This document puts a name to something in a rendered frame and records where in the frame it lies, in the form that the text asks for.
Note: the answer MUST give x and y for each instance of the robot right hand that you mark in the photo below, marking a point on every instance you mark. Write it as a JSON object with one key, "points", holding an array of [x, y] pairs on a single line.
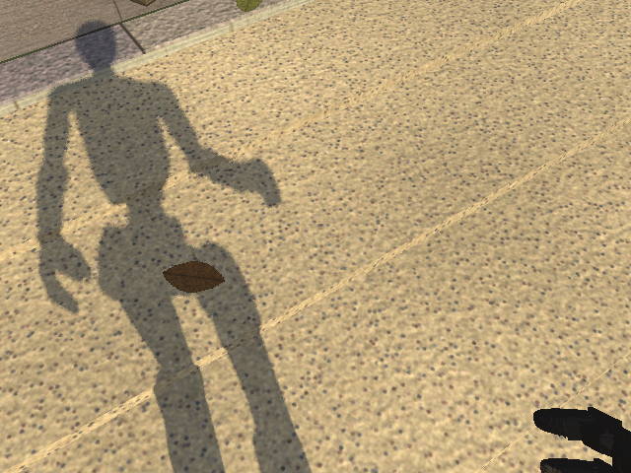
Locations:
{"points": [[596, 430]]}

